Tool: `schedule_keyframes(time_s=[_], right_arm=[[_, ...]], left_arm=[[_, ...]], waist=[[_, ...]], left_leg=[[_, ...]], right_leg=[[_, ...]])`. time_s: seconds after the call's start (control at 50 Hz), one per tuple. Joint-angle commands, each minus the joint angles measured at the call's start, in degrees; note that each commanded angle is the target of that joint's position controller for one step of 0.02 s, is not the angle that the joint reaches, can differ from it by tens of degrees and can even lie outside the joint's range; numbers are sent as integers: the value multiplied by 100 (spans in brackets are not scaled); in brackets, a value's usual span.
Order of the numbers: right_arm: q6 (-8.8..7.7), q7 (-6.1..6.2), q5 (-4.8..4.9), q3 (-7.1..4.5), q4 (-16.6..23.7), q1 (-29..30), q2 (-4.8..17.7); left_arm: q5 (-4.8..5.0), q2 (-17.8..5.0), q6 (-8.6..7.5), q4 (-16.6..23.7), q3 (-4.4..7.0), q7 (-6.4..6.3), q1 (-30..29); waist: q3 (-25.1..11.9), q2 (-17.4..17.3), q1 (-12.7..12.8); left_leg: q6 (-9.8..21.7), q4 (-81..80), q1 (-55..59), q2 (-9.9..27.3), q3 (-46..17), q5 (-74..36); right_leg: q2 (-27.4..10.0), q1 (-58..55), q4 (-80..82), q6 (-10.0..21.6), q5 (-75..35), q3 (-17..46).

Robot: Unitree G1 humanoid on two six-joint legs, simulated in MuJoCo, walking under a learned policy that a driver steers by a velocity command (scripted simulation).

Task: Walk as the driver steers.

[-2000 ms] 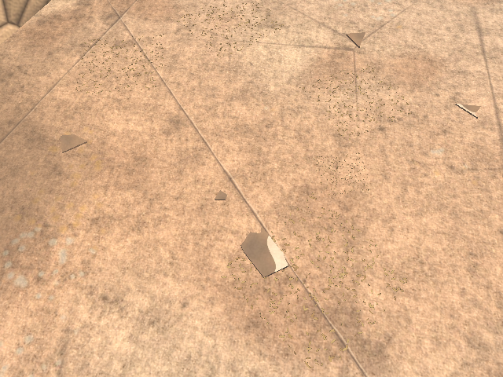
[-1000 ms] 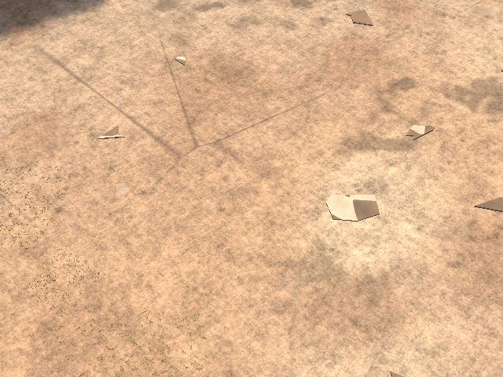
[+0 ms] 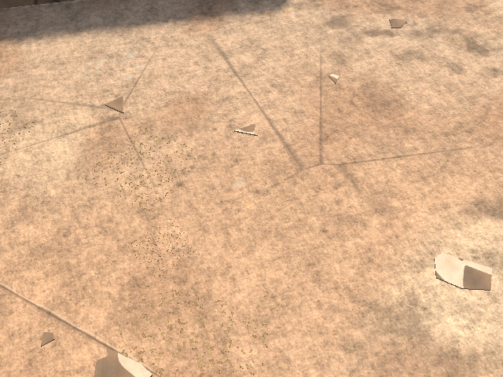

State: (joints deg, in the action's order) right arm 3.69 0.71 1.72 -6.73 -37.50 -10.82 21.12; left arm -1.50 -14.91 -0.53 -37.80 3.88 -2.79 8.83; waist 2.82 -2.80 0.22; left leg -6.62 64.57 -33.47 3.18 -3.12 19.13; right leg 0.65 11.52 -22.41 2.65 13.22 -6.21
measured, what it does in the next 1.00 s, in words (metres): walks ahead: left foot, then right foot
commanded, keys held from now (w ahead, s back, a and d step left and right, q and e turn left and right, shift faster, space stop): q+shift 0.16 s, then shift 0.12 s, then w+shift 0.30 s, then w+e+shift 0.42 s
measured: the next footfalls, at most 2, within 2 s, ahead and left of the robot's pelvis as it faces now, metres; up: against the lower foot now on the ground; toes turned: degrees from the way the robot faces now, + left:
left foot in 0.26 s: +0.05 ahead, +0.17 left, +0.00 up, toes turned +17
right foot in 0.86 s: +0.47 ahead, -0.02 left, +0.00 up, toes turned +7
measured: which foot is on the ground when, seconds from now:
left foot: up 0.00-0.24, down 0.26-0.86, up 0.88-1.00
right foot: down 0.00-0.26, up 0.28-0.84, down 0.86-1.00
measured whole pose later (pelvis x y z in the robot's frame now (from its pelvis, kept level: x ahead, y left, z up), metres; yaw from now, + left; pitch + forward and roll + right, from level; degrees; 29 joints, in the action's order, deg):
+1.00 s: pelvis +0.39 +0.03 -0.02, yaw +3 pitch +2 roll +0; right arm -8.1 0.3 0.4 -0.8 -38.4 -14.1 16.6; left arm 0.9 -17.4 -4.5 -41.2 2.9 2.9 19.6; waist 3.1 -1.8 1.0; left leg 1.3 72.1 -23.7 3.0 -5.2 18.1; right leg 7.0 21.1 -34.0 6.5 14.5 0.3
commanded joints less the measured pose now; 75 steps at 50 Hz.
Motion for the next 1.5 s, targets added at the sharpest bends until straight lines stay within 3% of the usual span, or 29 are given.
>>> schedule_keyframes(time_s=[0.02, 0.18, 0.24, 0.26, 0.28, 0.3, 0.34, 0.38, 0.44, 0.58, 0.76, 0.8, 0.84, 0.86, 0.88, 0.9, 0.92, 0.96, 1.02, 1.1, 1.16, 1.24, 1.3, 1.32, 1.34, 1.36, 1.38, 1.42, 1.5], right_arm=[[-96, -101, 3, 17, 702, 484, 202], [108, -278, -6, 23, 891, 656, 135], [164, -261, -65, -101, 773, 113, 281], [143, -145, -92, -269, 641, -431, 782], [79, -9, -138, -340, 737, -534, 1420], [-127, -68, -215, -240, 739, -751, 1129], [-357, -108, 49, -76, 378, -810, 584], [-461, -73, 4, 60, 388, -329, 447], [-695, -31, -159, 98, 381, -330, 451], [-874, -26, -89, 98, 96, -834, 565], [-820, -36, -125, 34, -329, -1210, 648], [-762, -33, -172, 11, -299, -1031, 784], [-679, 42, -240, 30, -224, -813, 895], [-724, 112, -297, 129, -80, -878, 706], [-922, 28, -348, 441, 282, -1393, -380], [-1198, -4, -132, 463, 380, -923, 41], [-1346, -56, 123, 340, 549, -227, 503], [-1475, -11, -97, 434, 611, 186, 292], [-1281, -72, -220, 386, 511, -117, 264], [-1205, -107, -336, 464, 826, 894, 57], [-1286, -189, -262, 530, 1067, 1653, -220], [-1315, -157, -118, 307, 1159, 1868, 214], [-1326, -41, -159, 59, 911, 196, 586], [-1223, 2, -219, 55, 734, -940, 807], [-1174, -135, -410, 61, 490, -1123, 1018], [-1072, -136, -375, 89, 703, -866, 530], [-957, -52, -340, 204, 851, -430, 46], [-825, -24, -304, 247, 642, 63, 4], [-907, -47, -250, 173, 170, 411, 230]], left_arm=[[-8, -994, -6, 325, 268, -51, 91], [235, -1322, -11, 204, 457, 256, -83], [446, -1238, -22, 59, 431, 319, -122], [359, -1038, -67, 2, 359, 342, 122], [-51, -531, -109, 315, 146, 371, 75], [7, -818, -112, 248, 215, 347, -12], [320, -1026, -161, 347, 270, 386, -483], [220, -1095, -208, 265, 289, 373, -439], [219, -945, -375, 119, 243, 390, -271], [285, -638, -447, 174, 68, 408, -622], [387, -549, -433, 541, -129, 731, -1076], [381, -656, -404, 540, -110, 748, -813], [420, -1078, -363, 139, 150, 686, 847], [480, -1537, -309, -257, 378, 617, 2245], [481, -2321, -311, -381, 507, 569, 2367], [410, -1902, -410, -147, 373, 584, 2405], [314, -1543, -478, -143, 297, 565, 2269], [226, -1369, -505, -33, 230, 539, 1654], [216, -932, -487, 172, 88, 456, 1057], [330, -914, -473, 6, 58, 246, 1252], [382, -1031, -416, -218, 116, 173, 1629], [446, -1046, -328, -458, 197, 99, 1783], [321, -1179, -149, -259, 278, 96, 1309], [112, -575, -116, -12, 102, 127, 1304], [327, -21, -115, 124, -118, 207, 2611], [355, -894, -25, -75, -1, 195, 2599], [389, -1248, 33, 122, 104, 195, 1633], [292, -1316, 102, 357, 191, 158, 916], [273, -485, 193, 592, -25, 161, 773]], waist=[[-432, 894, 263], [-596, 1068, 183], [-839, 876, -281], [-1155, 132, -449], [-1419, -1670, -212], [-2254, -1012, -579], [-1191, -462, -555], [-517, -585, -321], [-316, -423, -194], [124, -443, -316], [563, -221, -496], [338, -335, -293], [-766, -468, 664], [-1457, -1, 1264], [-1715, 2354, 511], [-2525, 1831, 777], [-1661, 1204, 879], [-797, 40, 454], [-257, 537, -111], [554, 458, 80], [447, 587, 439], [332, 817, 426], [-1096, 1103, -571], [-2285, 546, -798], [-3546, -2348, -86], [-3662, -1549, -215], [-2621, -956, -434], [-1177, -17, -205], [-462, -336, 134]], left_leg=[[-145, -372, -830, 277, 133, -31], [316, -2181, 656, 115, 812, 69], [804, -3881, 2071, -276, 877, -810], [1125, -4176, 3512, 19, 197, -2890], [1994, -3629, 4865, 1686, -1854, -6135], [2938, -4049, 4510, 2227, -2581, -3966], [2321, -4886, 3921, 1484, -2050, 1210], [2105, -5426, 3170, 1279, -2038, 1991], [2025, -5741, 3118, 1101, -1650, 1236], [1887, -5996, 2740, 1043, -935, 515], [1511, -6000, 4122, 1572, 428, -522], [1385, -5488, 3951, 1411, 933, -2490], [1167, -3220, 3385, 1077, 1460, -5868], [941, -1258, 1920, 840, 1371, -5366], [463, 1161, -584, -296, 910, 287], [635, 1987, -1273, -609, -410, 885], [812, 2008, -1908, -317, -556, 394], [925, 1079, -1352, 120, -490, -149], [745, 180, -634, 245, -545, -436], [350, -1718, -335, -72, -40, -1683], [287, -3070, 741, -477, 174, -2867], [392, -4071, 1102, -612, -194, -2828], [780, -4041, 3167, -430, -97, -2913], [1085, -3084, 5064, 759, -985, -3725], [2372, -3446, 7057, 2726, -3998, -4309], [2242, -3543, 6658, 2454, -3992, -3075], [1988, -3700, 5718, 2017, -2607, -3382], [1796, -3926, 3885, 1500, -1298, -4564], [2039, -4844, 2298, 1398, -476, -4742]], right_leg=[[-1688, -1279, 649, 1087, -2082, 938], [-1942, -1106, 115, 796, -3014, -129], [-1757, -725, -1012, 305, -3158, -467], [-1344, 322, -2093, -146, -2224, -709], [-584, 2429, -3953, -668, 2631, -708], [-368, 2787, -4870, -724, 2879, 491], [-683, 3370, -4481, -402, 1773, 688], [-727, 3228, -4015, -364, 813, 717], [-698, 3196, -3544, -367, -299, 751], [-613, 3001, -2054, -642, -1364, 738], [-679, 3697, -1596, 13, -873, 603], [-366, 2787, -1604, 275, -401, 154], [399, 332, -1777, 608, -217, -389], [399, -1878, -1883, 813, -28, 233], [-1023, -3390, -579, 1724, 2763, 3743], [-1570, -3875, 746, 1943, 4060, 6018], [-1640, -3526, 979, 1631, 3485, 5725], [-1272, -1797, 766, 1441, 1725, 4470], [-748, -477, 1114, 1606, 956, 3620], [-247, 703, 1349, 1411, -367, 2709], [-106, 1167, 1352, 1073, -414, 2598], [-244, -127, 628, 671, -1395, 3078], [56, -519, -1915, 55, -3722, 3043], [331, 392, -3812, -181, -1646, 2709], [1057, 2436, -6044, -427, 2941, 2171], [223, 2602, -6662, -537, 2335, 2129], [15, 2814, -6376, -606, 1880, 1741], [-359, 2762, -5867, -746, 1499, 1337], [-588, 2142, -4215, -691, 1379, 1034]])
